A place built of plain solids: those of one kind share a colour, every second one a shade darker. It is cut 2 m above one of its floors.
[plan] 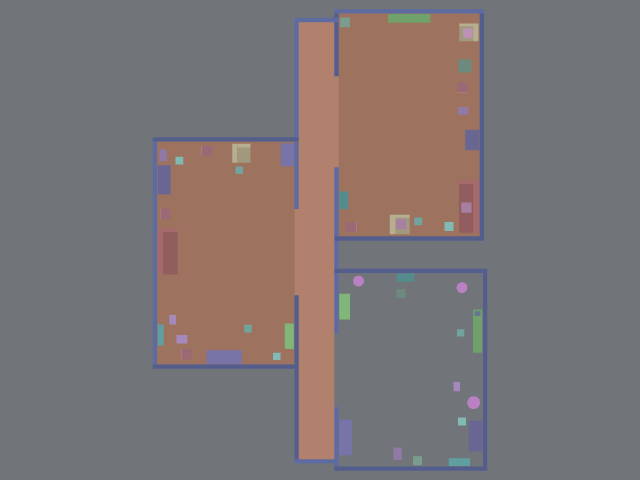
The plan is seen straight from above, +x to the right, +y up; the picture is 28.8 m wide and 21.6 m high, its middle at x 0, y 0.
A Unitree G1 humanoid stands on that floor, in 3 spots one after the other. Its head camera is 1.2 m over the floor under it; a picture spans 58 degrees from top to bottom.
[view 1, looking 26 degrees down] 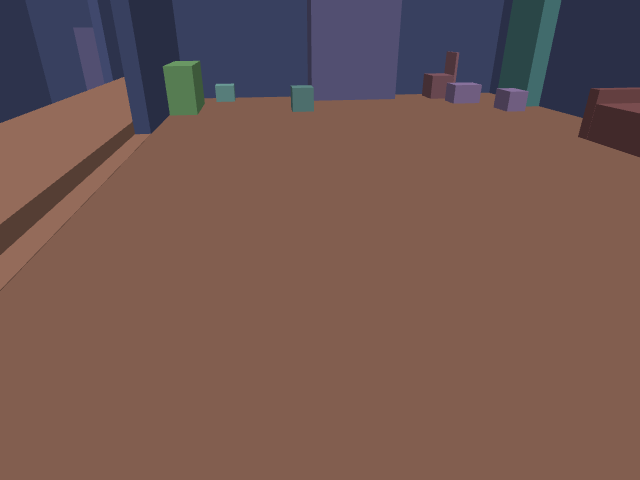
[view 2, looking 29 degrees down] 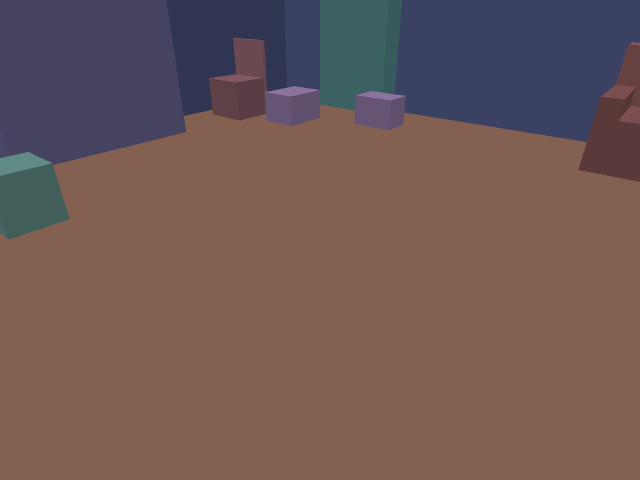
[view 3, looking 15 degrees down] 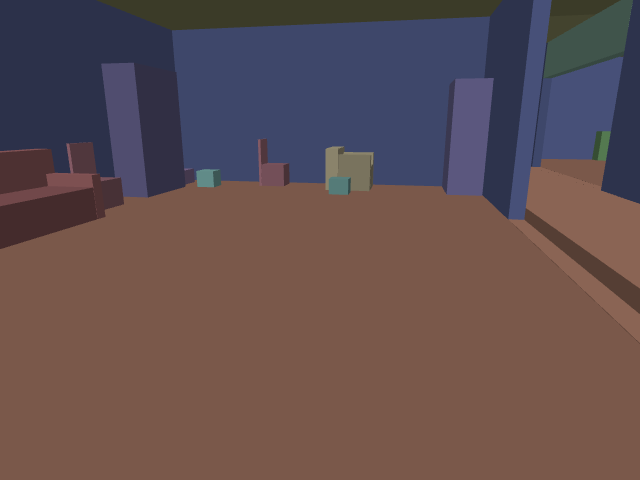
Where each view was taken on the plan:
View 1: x -2.51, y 3.30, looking -98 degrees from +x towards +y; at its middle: floor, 2.74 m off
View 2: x -2.51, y -1.08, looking -141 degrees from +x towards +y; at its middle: floor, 2.48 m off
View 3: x -2.51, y -4.49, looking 101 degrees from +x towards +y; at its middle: floor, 4.64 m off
